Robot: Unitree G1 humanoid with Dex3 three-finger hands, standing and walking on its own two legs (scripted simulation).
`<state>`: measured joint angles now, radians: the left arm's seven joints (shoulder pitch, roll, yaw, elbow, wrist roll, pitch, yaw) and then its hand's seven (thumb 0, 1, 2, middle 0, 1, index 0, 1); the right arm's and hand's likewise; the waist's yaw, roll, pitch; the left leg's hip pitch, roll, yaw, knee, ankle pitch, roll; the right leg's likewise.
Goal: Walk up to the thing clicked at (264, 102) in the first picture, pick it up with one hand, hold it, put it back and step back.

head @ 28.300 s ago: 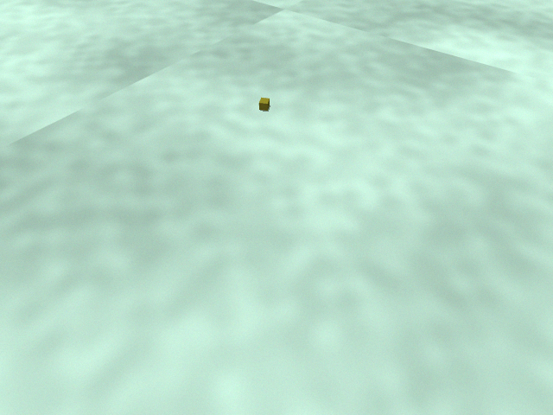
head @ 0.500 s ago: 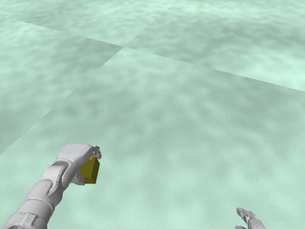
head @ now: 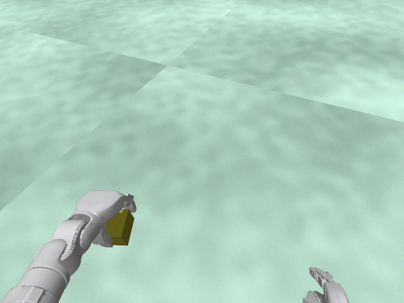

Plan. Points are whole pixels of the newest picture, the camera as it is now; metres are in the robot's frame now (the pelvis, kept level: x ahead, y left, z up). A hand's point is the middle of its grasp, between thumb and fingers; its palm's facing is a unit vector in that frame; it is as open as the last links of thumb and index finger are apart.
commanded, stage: hold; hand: left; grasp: from above
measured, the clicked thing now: (116, 226) +0.30 +0.22 -0.07
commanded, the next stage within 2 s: crouch in 0.64 s
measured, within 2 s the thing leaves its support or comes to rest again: neither
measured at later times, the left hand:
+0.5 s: hand (106, 226) +0.29 +0.22 -0.03, palm faces -0.48 -0.02 -0.88, open 9.6 cm
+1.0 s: hand (112, 227) +0.30 +0.22 -0.05, palm faces -0.50 -0.03 -0.87, open 9.6 cm
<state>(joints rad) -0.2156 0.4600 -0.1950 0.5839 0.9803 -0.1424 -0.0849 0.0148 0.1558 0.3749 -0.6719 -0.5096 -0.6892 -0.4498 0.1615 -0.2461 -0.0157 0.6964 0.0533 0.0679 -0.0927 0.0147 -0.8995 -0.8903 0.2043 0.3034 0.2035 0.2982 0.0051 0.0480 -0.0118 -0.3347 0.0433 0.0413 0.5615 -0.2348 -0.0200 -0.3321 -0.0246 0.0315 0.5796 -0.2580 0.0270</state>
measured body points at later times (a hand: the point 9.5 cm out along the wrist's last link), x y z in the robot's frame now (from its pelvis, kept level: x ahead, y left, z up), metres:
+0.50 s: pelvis +0.01 +0.00 +0.00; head +0.02 -0.02 +0.45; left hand +0.31 +0.22 +0.02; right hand +0.17 -0.25 -0.11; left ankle +0.04 +0.13 -0.73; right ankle +0.03 -0.14 -0.73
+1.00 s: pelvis +0.01 +0.00 +0.00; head +0.04 -0.02 +0.45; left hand +0.32 +0.22 +0.00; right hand +0.16 -0.26 -0.11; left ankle +0.04 +0.13 -0.73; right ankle +0.03 -0.14 -0.73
